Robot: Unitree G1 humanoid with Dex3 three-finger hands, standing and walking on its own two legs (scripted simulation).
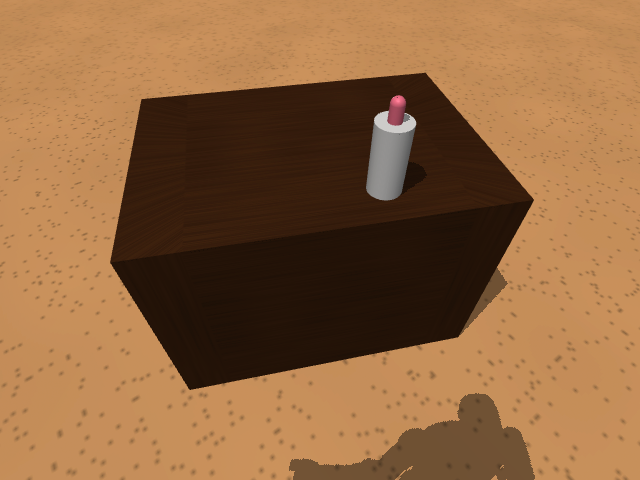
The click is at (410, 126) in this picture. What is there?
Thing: necked bottle
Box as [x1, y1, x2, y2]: [366, 95, 415, 199]
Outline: 399,95 394,96 391,99 388,111 381,112 374,118 366,189 369,194 379,199 392,199 400,194 415,127 414,119 404,112 405,100 402,96
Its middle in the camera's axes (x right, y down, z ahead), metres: +0.15 -0.20 +0.84
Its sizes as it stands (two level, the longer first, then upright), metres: 0.085 0.085 0.231
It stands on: a support 0.65 m high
